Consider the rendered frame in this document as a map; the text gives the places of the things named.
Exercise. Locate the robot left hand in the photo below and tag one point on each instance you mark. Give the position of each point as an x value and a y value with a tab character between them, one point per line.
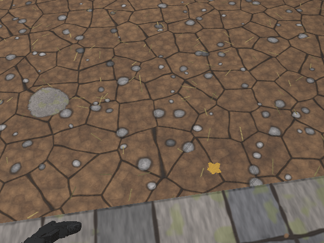
53	231

